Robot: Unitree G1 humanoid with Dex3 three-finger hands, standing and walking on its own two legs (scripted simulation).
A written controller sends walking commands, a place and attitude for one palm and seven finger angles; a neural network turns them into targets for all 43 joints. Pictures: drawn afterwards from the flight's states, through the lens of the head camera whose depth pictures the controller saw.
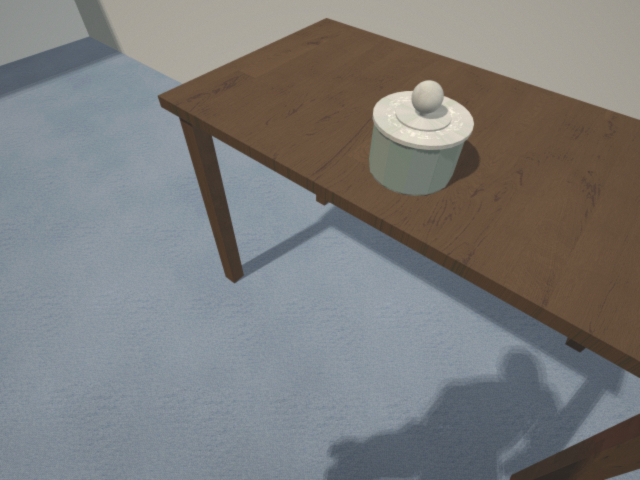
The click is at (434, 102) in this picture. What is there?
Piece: lid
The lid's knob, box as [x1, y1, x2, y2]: [411, 80, 443, 113]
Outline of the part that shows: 430,80 419,83 414,88 411,97 413,106 418,111 424,113 435,110 440,105 443,98 443,92 441,87 436,82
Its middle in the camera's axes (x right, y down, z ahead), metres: +0.18 -0.24 +0.66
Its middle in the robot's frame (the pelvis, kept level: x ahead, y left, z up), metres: +0.68 -0.14 +0.14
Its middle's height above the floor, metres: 0.91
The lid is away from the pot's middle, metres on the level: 0.00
